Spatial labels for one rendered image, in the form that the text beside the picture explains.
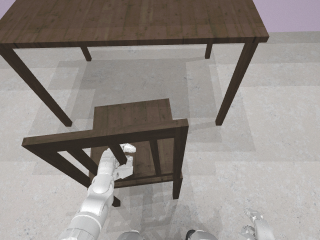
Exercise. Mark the table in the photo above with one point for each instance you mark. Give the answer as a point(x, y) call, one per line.
point(107, 23)

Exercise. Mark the left robot forearm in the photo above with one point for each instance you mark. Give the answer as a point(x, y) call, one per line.
point(89, 219)

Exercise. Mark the right robot hand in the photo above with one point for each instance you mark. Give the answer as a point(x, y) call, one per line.
point(261, 230)

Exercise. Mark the left robot hand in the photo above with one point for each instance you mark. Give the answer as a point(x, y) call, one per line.
point(108, 163)

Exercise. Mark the robot right foot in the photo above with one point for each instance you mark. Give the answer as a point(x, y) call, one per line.
point(189, 234)

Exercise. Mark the chair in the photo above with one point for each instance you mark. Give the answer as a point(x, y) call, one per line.
point(148, 125)

